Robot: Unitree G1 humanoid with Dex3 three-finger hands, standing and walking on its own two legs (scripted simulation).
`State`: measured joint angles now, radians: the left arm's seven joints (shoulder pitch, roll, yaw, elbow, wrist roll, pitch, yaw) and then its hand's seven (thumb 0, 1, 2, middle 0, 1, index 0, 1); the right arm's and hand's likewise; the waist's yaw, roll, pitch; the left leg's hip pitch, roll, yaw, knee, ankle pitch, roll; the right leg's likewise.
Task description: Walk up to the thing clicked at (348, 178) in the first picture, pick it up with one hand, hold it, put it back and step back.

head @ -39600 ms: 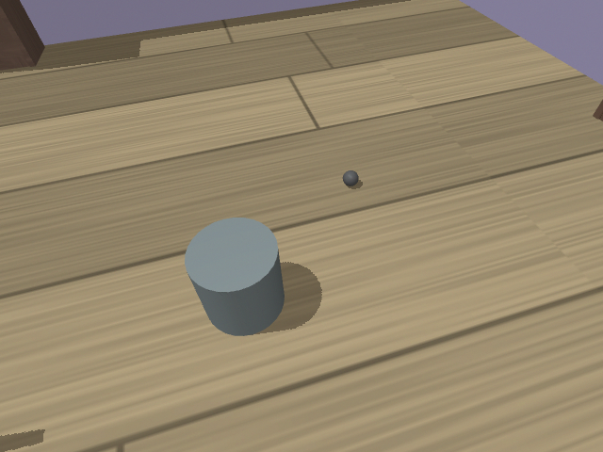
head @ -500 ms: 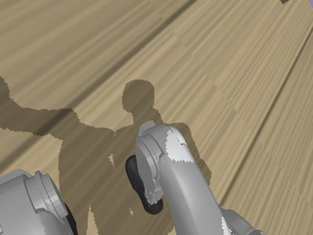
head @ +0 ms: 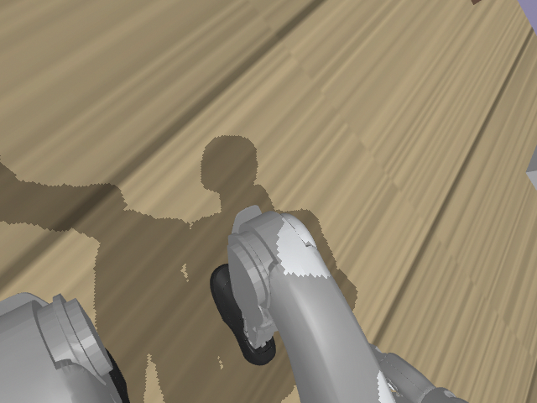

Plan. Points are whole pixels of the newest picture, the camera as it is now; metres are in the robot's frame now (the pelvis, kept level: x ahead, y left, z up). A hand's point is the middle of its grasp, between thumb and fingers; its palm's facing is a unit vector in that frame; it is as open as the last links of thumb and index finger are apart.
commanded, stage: open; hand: left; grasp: from above
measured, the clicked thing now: out of the picture +0.48 +0.32 -0.27
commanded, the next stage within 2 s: withdraw in 0.56 s
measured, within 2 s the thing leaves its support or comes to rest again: neither
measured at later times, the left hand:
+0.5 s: hand out of the picture +0.46 +0.31 -0.25, palm faces -0.43 -0.14 -0.89, open 13.8 cm
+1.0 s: hand out of the picture +0.50 +0.33 -0.16, palm faces -0.26 -0.10 -0.96, open 14.0 cm
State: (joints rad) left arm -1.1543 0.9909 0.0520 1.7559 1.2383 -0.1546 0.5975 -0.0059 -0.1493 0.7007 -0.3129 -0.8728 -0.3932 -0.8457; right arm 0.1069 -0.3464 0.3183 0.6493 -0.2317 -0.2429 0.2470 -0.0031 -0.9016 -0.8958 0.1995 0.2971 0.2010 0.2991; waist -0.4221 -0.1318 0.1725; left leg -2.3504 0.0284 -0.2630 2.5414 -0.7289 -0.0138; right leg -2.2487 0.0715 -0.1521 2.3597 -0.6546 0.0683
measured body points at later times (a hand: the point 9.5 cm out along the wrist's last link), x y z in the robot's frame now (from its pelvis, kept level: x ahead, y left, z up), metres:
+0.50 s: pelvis +0.00 +0.00 +0.00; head +0.28 +0.13 +0.33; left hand +0.48 +0.31 -0.20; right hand +0.04 -0.25 -0.05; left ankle +0.06 +0.13 -0.27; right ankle +0.12 -0.12 -0.27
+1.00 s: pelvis +0.01 +0.00 +0.01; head +0.26 +0.11 +0.37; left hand +0.51 +0.33 -0.11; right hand +0.06 -0.25 -0.06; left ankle +0.06 +0.13 -0.27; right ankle +0.12 -0.12 -0.27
